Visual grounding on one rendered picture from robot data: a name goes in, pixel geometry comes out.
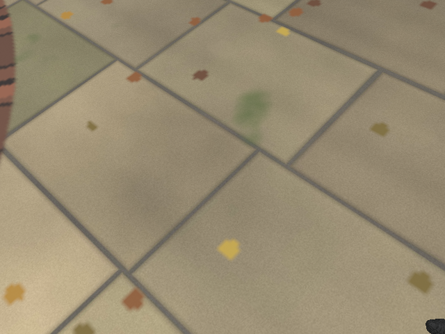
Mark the right robot hand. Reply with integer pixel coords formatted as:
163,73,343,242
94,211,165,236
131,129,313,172
426,319,445,334

